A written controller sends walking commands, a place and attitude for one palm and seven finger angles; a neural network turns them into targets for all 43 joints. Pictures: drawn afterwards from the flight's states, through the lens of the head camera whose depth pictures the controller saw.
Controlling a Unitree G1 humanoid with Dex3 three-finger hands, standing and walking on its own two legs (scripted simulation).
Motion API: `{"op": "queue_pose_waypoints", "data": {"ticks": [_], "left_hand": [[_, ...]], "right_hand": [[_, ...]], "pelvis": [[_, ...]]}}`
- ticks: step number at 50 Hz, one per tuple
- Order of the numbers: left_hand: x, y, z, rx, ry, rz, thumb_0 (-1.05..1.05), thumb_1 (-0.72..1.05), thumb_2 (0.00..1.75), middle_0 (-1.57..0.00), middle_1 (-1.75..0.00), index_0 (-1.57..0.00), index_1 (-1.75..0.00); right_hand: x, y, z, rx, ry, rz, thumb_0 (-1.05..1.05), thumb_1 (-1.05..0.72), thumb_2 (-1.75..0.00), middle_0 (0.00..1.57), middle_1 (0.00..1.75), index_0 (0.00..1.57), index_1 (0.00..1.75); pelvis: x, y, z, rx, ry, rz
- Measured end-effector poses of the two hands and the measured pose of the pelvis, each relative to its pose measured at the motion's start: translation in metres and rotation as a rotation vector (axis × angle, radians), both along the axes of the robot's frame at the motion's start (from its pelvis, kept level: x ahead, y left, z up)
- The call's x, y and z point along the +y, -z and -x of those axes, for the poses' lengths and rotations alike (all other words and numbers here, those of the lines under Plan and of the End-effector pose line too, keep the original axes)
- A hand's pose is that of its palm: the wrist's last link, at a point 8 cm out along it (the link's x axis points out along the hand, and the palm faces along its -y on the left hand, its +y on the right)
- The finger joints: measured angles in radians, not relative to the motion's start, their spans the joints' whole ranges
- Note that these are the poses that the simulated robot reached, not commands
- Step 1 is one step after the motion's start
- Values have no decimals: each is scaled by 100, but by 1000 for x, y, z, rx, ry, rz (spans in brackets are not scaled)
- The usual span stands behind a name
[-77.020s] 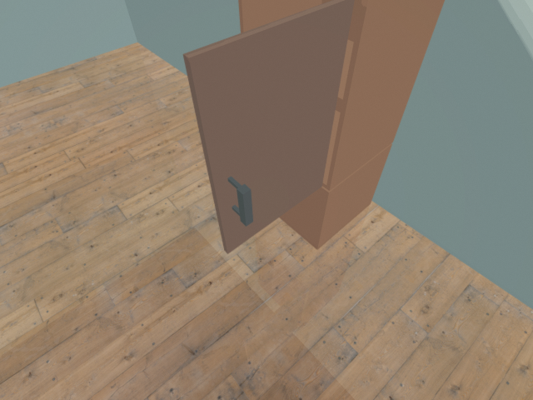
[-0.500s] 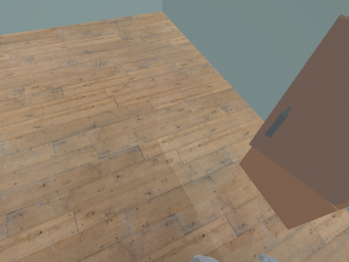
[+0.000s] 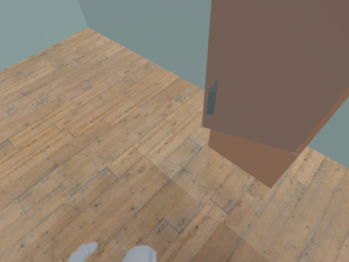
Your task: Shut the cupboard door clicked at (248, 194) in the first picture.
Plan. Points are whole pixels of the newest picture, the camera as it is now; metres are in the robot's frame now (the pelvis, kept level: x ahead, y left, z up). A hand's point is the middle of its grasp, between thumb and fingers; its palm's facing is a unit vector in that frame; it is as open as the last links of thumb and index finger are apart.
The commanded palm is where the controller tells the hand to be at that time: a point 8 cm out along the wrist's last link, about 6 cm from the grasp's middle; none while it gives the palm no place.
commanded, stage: turn to face it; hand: left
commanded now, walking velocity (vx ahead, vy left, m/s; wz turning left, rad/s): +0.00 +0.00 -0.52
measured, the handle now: (213, 97) +0.67 -0.11 -0.10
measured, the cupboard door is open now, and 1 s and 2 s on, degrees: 20 20 20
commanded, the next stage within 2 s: take the last steps up to it in 0.48 s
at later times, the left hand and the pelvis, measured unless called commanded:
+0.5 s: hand (95, 260) +0.14 +0.23 -0.16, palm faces -0.18 -0.96 -0.22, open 7.4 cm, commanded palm none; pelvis +0.03 +0.04 +0.01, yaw -14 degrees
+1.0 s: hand (128, 257) +0.15 +0.15 -0.18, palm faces -0.27 -0.95 -0.15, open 7.4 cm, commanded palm none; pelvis +0.08 -0.01 +0.00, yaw -18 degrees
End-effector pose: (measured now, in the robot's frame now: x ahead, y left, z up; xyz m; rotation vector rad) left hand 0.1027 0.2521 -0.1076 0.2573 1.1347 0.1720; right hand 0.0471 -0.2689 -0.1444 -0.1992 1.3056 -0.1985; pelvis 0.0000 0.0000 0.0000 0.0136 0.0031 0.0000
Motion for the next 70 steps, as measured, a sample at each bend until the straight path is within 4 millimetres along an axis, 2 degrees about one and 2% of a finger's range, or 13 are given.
{"op": "queue_pose_waypoints", "data": {"ticks": [8, 16, 21, 26, 33, 37, 43, 48, 52, 56, 61, 66, 70], "left_hand": [[-11, 9, 1, 61, 43, 51, 1, 90, 90, -21, -30, -20, -30], [17, 36, -9, 108, 61, 85, 1, 90, 90, -21, -30, -20, -30], [27, 30, -25, 132, 114, 75, 1, 90, 90, -20, -30, -20, -30], [24, 20, -45, 124, 167, 57, 1, 90, 90, -20, -30, -19, -30], [-13, 16, -74, 79, 267, 23, 1, 91, 90, -20, -30, -19, -30], [-35, 12, -76, 60, 287, 24, 1, 90, 90, -20, -30, -19, -30], [-51, 14, -63, 111, 268, 56, 1, 90, 90, -20, -30, -20, -30], [-55, 30, -57, 186, 248, 100, 1, 90, 90, -21, -30, -20, -30], [-50, 51, -62, 245, 218, 128, 1, 90, 90, -21, -30, -20, -30], [-52, 50, -83, 292, 251, 121, 1, 90, 90, -20, -30, -20, -30], [-65, 33, -135, 226, 278, 109, 1, 91, 90, -20, -30, -19, -30], [-93, 22, -184, 153, 313, 87, 1, 91, 90, -20, -30, -19, -30], [-125, 23, -214, 108, 344, 62, 1, 91, 90, -20, -30, -19, -30]], "right_hand": [[6, -19, -21, -86, 32, 10, 1, -91, -90, 20, 30, 20, 30], [36, -27, -30, -153, 70, 54, 1, -91, -90, 20, 30, 20, 30], [53, -36, -10, -124, 107, 54, 1, -90, -90, 20, 30, 20, 30], [58, -31, 19, -67, 172, 28, 1, -90, -90, 20, 30, 20, 30], [46, -2, 70, 17, 293, -34, 1, -90, -90, 20, 30, 20, 30], [32, 7, 87, 71, 334, -48, 1, -90, -90, 20, 30, 20, 30], [15, -11, 66, 43, 327, -32, 1, -91, -90, 20, 30, 20, 30], [9, -20, 28, 0, 307, -5, 1, -91, -90, 20, 30, 20, 30], [11, -19, -9, -44, 284, 29, 1, -91, -90, 20, 30, 20, 30], [17, -24, -24, -67, 303, 35, 1, -91, -90, 20, 30, 20, 30], [29, -28, -16, 12, 334, -9, 1, -90, -90, 20, 30, 20, 30], [30, -21, -3, 105, 383, -77, 1, -90, -90, 20, 30, 20, 30], [17, -4, 1, 159, 426, -125, 1, -90, -90, 20, 30, 20, 30]], "pelvis": [[4, -6, -8, 18, 68, 0], [30, 4, -20, 28, 148, 19], [36, -5, -25, 19, 205, 33], [35, -10, -26, 17, 248, 44], [14, 2, -26, 12, 302, 15], [4, 3, -31, 10, 304, 25], [-8, -8, -47, 11, 308, 16], [-12, -6, -70, 17, 306, 33], [-11, 4, -96, 11, 313, 40], [-13, 1, -116, 9, 347, 32], [-24, -12, -136, 10, 347, 37], [-46, -13, -154, 5, 359, 29], [-72, -4, -167, -8, 365, 6]]}}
